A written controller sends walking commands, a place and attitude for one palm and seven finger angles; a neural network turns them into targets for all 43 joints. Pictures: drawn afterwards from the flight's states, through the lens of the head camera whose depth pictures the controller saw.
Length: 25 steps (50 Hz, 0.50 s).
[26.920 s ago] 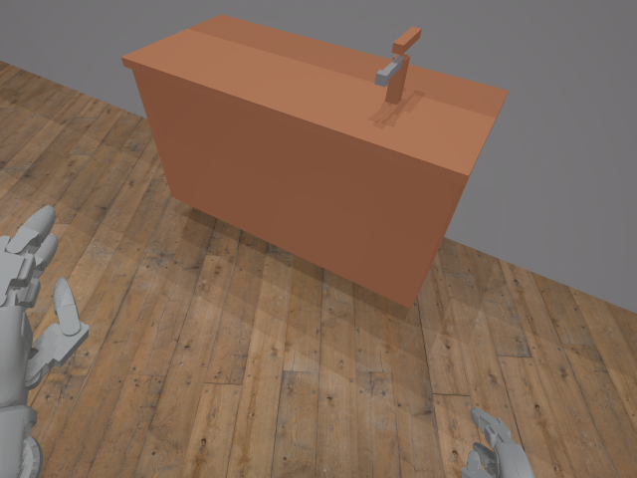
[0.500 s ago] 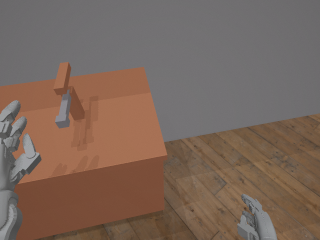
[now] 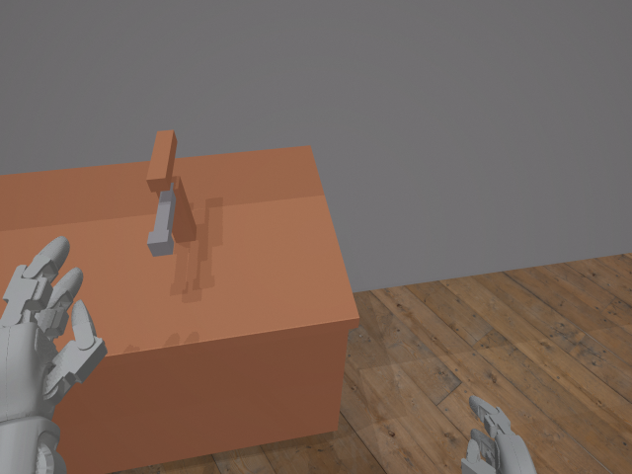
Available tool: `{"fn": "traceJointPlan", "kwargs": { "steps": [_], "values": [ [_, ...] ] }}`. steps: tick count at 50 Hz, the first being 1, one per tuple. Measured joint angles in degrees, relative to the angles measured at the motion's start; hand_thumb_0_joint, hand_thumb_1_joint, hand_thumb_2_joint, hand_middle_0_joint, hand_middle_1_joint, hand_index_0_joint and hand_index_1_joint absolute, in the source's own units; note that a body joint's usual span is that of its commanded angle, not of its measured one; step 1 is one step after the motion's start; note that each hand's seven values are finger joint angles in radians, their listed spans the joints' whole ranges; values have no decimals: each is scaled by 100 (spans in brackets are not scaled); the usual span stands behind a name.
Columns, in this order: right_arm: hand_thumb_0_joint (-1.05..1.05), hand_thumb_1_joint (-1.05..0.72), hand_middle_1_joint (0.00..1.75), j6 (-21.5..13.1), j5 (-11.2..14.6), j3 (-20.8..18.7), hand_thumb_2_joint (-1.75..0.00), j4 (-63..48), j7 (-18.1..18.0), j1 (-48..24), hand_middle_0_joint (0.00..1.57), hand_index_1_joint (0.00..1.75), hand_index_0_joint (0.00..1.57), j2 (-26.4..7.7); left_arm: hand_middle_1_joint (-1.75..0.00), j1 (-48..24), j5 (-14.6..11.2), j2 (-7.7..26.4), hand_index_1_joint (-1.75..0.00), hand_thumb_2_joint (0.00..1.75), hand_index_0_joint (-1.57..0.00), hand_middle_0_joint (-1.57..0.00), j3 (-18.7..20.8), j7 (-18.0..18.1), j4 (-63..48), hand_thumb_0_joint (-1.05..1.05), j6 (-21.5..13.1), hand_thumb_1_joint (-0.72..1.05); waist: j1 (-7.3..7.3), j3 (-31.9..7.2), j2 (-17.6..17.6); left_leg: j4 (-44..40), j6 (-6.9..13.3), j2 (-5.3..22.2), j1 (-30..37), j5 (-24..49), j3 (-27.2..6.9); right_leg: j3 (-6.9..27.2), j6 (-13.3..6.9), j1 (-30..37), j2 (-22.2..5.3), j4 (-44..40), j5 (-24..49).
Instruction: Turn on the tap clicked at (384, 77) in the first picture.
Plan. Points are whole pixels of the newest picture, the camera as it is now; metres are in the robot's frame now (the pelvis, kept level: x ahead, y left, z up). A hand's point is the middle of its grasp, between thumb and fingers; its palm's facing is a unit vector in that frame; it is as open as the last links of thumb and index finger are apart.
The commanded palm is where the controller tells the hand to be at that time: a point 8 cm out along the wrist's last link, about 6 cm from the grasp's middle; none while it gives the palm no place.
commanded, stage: turn the palm inward beside the body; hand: left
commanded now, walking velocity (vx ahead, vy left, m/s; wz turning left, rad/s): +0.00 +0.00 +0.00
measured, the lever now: (161, 243) +0.39 +0.28 +0.07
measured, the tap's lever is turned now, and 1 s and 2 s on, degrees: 0 0 0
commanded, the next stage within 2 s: reach beside the lever's end, fingers flat in 0.98 s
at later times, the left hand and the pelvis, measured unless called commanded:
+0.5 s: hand (96, 386) +0.16 +0.23 +0.13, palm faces +0.45 -0.88 -0.13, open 7.4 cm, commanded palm +0.11 +0.27 +0.15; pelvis -0.02 +0.00 +0.00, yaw +1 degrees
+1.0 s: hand (126, 384) +0.17 +0.20 +0.13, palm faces +0.46 -0.88 -0.14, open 7.4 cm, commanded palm +0.11 +0.25 +0.15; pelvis -0.01 -0.03 +0.00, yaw +1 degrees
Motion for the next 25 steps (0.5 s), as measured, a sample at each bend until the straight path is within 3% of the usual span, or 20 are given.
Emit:
{"fn": "traceJointPlan", "kwargs": {
  "steps": [15,25],
  "values": [
    [2,-90,30,-6,-3,73,-90,23,-89,-68,20,30,20,-10,-30,167,-2,-150,-30,90,-21,-21,-247,143,-148,2,343,89,61,69,-10,-20,30,-58,62,119,-2,-3,38,95,-61,-65,131],
    [2,-90,30,-40,29,66,-90,48,-123,-44,20,30,20,-36,-30,302,-153,-213,-30,90,-21,-21,-283,181,-178,2,508,89,53,66,5,-44,-26,-14,79,165,-44,-51,-24,126,-23,-104,174]
  ]
}}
